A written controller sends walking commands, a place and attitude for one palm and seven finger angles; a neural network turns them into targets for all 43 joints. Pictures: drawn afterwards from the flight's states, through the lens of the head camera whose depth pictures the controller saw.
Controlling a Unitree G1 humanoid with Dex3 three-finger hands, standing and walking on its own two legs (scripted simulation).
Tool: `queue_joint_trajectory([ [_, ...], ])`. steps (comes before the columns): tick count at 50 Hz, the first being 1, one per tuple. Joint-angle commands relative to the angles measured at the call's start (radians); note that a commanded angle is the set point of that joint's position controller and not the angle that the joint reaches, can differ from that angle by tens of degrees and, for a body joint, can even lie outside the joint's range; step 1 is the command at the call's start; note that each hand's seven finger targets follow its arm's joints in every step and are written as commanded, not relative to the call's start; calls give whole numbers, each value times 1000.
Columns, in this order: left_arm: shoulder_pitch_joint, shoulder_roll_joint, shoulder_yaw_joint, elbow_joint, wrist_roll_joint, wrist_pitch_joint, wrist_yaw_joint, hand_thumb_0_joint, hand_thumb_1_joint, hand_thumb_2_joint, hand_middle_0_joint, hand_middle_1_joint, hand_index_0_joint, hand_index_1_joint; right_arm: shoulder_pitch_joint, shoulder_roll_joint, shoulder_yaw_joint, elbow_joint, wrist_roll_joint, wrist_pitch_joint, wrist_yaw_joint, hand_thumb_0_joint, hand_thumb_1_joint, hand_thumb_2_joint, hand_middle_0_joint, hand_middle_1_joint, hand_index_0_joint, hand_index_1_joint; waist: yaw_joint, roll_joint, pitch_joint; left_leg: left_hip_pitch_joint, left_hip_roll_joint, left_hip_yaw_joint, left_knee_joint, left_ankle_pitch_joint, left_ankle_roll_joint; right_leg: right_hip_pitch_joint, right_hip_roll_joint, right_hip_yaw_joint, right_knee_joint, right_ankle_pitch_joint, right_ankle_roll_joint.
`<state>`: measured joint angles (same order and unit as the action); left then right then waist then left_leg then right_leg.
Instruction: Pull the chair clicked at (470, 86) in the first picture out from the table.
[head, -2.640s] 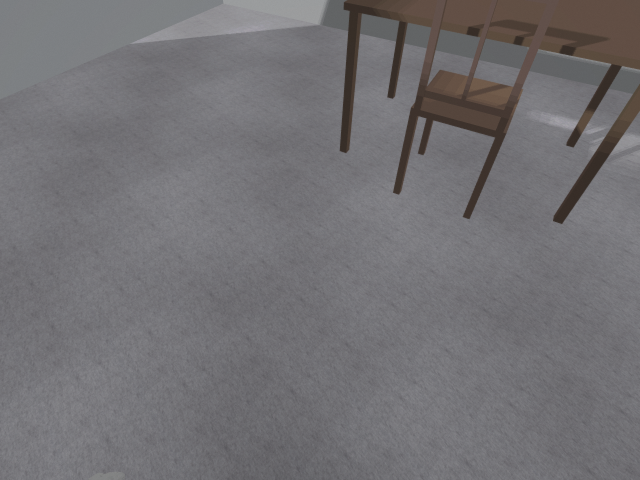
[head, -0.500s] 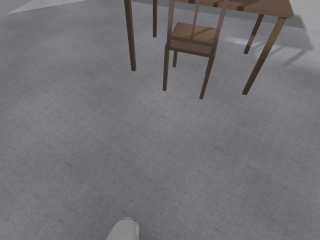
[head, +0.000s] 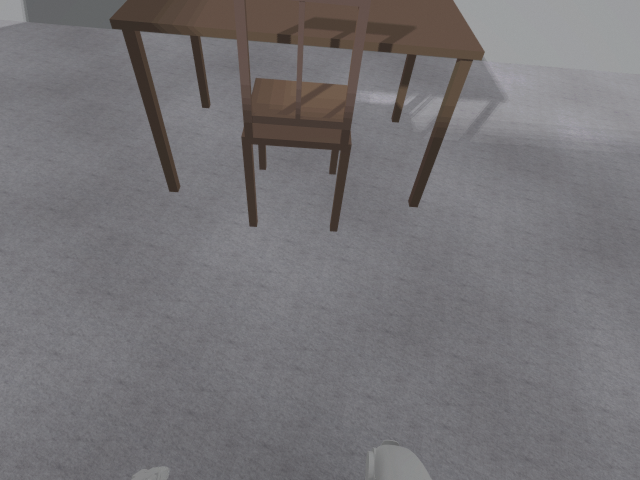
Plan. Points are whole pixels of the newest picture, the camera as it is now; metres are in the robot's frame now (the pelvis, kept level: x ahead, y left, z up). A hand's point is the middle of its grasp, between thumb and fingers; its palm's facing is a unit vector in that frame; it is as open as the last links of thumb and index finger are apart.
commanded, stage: walk to a spot facing it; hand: left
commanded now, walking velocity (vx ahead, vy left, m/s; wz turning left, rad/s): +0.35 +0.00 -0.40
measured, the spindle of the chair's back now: (299, 65) +1.20 +0.10 -0.06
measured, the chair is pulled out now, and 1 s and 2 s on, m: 0.00 0.00 0.00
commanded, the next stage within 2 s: turn to face it in 0.84 s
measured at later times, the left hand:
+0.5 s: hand (230, 377) +0.30 +0.15 -0.17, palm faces -0.12 -0.96 -0.24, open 7.2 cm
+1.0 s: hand (267, 257) +0.56 +0.12 -0.18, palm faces -0.31 -0.94 -0.17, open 7.4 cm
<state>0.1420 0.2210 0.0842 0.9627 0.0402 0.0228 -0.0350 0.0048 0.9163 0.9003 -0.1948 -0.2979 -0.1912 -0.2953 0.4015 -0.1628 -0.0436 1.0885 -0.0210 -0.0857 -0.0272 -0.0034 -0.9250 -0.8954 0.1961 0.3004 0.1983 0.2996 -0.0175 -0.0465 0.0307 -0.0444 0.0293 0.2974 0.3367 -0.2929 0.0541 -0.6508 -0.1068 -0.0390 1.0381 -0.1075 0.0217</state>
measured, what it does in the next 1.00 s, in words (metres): walks ahead, turning right: right foot, then left foot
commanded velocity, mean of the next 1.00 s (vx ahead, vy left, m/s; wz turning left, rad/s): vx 0.25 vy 0.00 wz -0.29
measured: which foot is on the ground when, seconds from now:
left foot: down 0.00-0.22, up 0.24-0.66, down 0.68-1.00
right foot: up 0.00-0.22, down 0.24-0.68, up 0.70-1.00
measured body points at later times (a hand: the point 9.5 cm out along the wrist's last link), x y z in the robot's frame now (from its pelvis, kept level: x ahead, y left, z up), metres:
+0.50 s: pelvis +0.23 -0.04 -0.01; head +0.25 -0.05 +0.44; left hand +0.31 +0.20 -0.15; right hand +0.23 -0.29 -0.16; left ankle +0.31 +0.10 -0.68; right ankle +0.19 -0.11 -0.74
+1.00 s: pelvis +0.43 -0.03 +0.00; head +0.47 -0.03 +0.44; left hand +0.58 +0.17 -0.16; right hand +0.38 -0.28 -0.15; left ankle +0.44 +0.07 -0.74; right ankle +0.45 -0.19 -0.69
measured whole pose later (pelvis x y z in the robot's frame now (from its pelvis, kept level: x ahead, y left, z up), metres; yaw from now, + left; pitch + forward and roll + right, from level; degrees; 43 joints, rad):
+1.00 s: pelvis +0.43 -0.03 +0.00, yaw -22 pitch +0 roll -1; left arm 0.20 0.19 0.09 0.97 0.03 0.03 -0.03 0.01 0.91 0.90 -0.20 -0.30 -0.19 -0.30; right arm 0.24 -0.18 -0.05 1.01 -0.03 -0.05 -0.02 -0.01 -0.95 -0.89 0.20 0.30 0.20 0.30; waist 0.00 -0.02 0.07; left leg -0.14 0.13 0.33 0.47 -0.31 0.00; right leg -0.54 -0.10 -0.10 0.88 -0.26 0.03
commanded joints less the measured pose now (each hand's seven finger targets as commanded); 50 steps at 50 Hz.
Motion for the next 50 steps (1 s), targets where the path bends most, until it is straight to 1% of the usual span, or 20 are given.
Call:
queue_joint_trajectory([
  [1, -108, -25, -21, -75, -5, -16, -9, 0, 900, 900, -200, -300, -200, -300, 129, -99, -8, -7, -1, -15, -5, 0, -900, -900, 200, 300, 200, 300, -35, 142, 105, 69, 278, -119, -140, 472, 36, -67, 6, -60, -181, 4, -14],
  [6, -178, -27, -26, -91, -8, -32, -6, 0, 900, 900, -200, -300, -200, -300, 189, -108, -7, 25, -10, -1, -8, 0, -900, -900, 200, 300, 200, 300, -52, 169, 104, 159, 300, -61, -55, 732, 40, 22, 64, -124, -345, -109, -71],
  [8, -96, -8, -23, -68, -8, -42, 1, 0, 900, 900, -200, -300, -200, -300, 185, -129, -11, 27, -7, 4, -6, 0, -900, -900, 200, 300, 200, 300, -13, 175, 42, 167, 307, -34, 92, 1016, 28, 170, 123, -165, -396, -171, -106],
  [10, 158, 54, 0, 10, -3, -65, 9, 0, 900, 900, -200, -300, -200, -300, 121, -154, -14, 7, 6, 6, 0, 0, -900, -900, 200, 300, 200, 300, 115, 164, -109, 16, 274, 7, 426, 970, -22, 568, 137, -162, -516, -54, -141],
  [11, 304, 158, 25, 46, -4, -74, 21, 0, 900, 900, -200, -300, -200, -300, 119, -116, -11, -20, 23, 3, 12, 0, -900, -900, 200, 300, 200, 300, 166, 18, -237, -278, 206, 17, 718, 522, -61, 890, -91, 111, -539, 24, -222],
  [12, 381, 240, 41, 71, -25, -77, 31, 0, 900, 900, -200, -300, -200, -300, 95, -58, -3, -58, 28, -5, 5, 0, -900, -900, 200, 300, 200, 300, 153, -109, -303, -577, 39, -60, 1060, -288, -109, 1060, -353, 546, -617, 333, -367],
  [13, 350, 234, 45, 60, -39, -68, 41, 0, 900, 900, -200, -300, -200, -300, 0, -90, -12, -81, 25, 2, 0, 0, -900, -900, 200, 300, 200, 300, 161, -28, -258, -616, 71, -224, 1131, -258, -83, 943, -349, 541, -679, 305, -374],
  [16, 160, 86, 2, 34, -31, -83, 50, 0, 900, 900, -200, -300, -200, -300, -30, -42, -17, -66, -1, 31, 9, 0, -900, -900, 200, 300, 200, 300, 30, 53, 1, -563, 168, -265, 978, -47, -89, 525, -205, 241, -767, 170, -239],
  [18, 126, 57, -8, 40, -19, -96, 51, 0, 900, 900, -200, -300, -200, -300, 46, -13, -17, -42, -7, 51, 16, 0, -900, -900, 200, 300, 200, 300, -25, 12, 5, -482, 161, -244, 865, -17, -98, 413, -146, 142, -796, 134, -216],
  [21, 131, 44, -8, 33, -19, -103, 44, 0, 900, 900, -200, -300, -200, -300, 5, -8, -17, -65, -9, 61, 28, 0, -900, -900, 200, 300, 200, 300, -30, -62, 26, -493, 155, -224, 732, 71, -112, 360, -95, 98, -826, 61, -209],
  [29, 240, 111, -11, 79, -18, -99, 39, 0, 900, 900, -200, -300, -200, -300, -281, -54, -7, -169, -4, 30, 56, 0, -900, -900, 200, 300, 200, 300, 48, -59, 68, -432, 88, -173, 348, 89, -82, 500, -115, 154, -774, 122, -194],
  [32, 220, 117, -6, 78, -26, -92, 41, 0, 900, 900, -200, -300, -200, -300, -142, -115, -19, -127, -9, 15, 37, 0, -900, -900, 200, 300, 200, 300, -34, 1, -1, -137, 37, -145, 165, 124, -64, 474, -57, 112, -537, 305, -150],
  [33, 227, 87, -7, 67, -30, -89, 36, 0, 900, 900, -200, -300, -200, -300, 7, -194, -39, -91, -17, 9, 24, 0, -900, -900, 200, 300, 200, 300, -91, 141, -96, 107, 151, -287, 122, 147, -23, 329, 11, 70, -301, 194, -107],
  [34, 257, 39, -12, 44, -41, -88, 24, 0, 900, 900, -200, -300, -200, -300, 122, -314, -62, -71, -27, 10, 16, 0, -900, -900, 200, 300, 200, 300, -108, 402, -197, 283, 446, -618, 21, 189, 88, 117, 134, -51, 38, -360, -58],
  [35, 211, 68, -8, 29, -28, -86, 30, 0, 900, 900, -200, -300, -200, -300, 111, -289, -51, -67, -15, 18, 10, 0, -900, -900, 200, 300, 200, 300, -114, 366, -198, 216, 501, -686, -64, 77, 113, 64, 114, 38, 218, -477, -63],
  [38, 133, 40, -1, 21, -17, -63, 8, 0, 900, 900, -200, -300, -200, -300, -93, -155, -19, -124, -8, 10, 3, 0, -900, -900, 200, 300, 200, 300, -26, 130, 40, -94, 421, -445, -109, 64, 75, 20, -6, 47, 274, -282, -44],
  [40, 187, -5, -2, 23, -13, -32, 5, 0, 900, 900, -200, -300, -200, -300, -128, -133, -15, -128, -5, 4, 1, 0, -900, -900, 200, 300, 200, 300, 22, 155, 22, -158, 370, -263, -98, 210, 51, 85, -19, 24, 207, -234, -21],
  [42, 192, -22, 1, 10, -15, -12, 4, 0, 900, 900, -200, -300, -200, -300, -131, -132, -16, -123, -1, 7, -2, 0, -900, -900, 200, 300, 200, 300, 34, 181, 18, -173, 341, -164, -88, 322, 49, 106, -19, -5, 120, -203, -2],
  [46, 110, -32, 8, -42, -15, 2, 2, 0, 900, 900, -200, -300, -200, -300, -116, -144, -35, -130, -4, 20, -1, 0, -900, -900, 200, 300, 200, 300, 13, 186, 25, -137, 334, -66, -49, 440, 54, 110, -17, -50, -89, -153, 17],
  [50, 85, -38, -10, -45, -10, -19, 17, 0, 900, 900, -200, -300, -200, -300, -101, -154, -36, -104, -10, 38, 5, 0, -900, -900, 200, 300, 200, 300, -1, 205, 5, -131, 314, -76, 47, 487, 60, 255, 35, -88, -316, -111, 0],
])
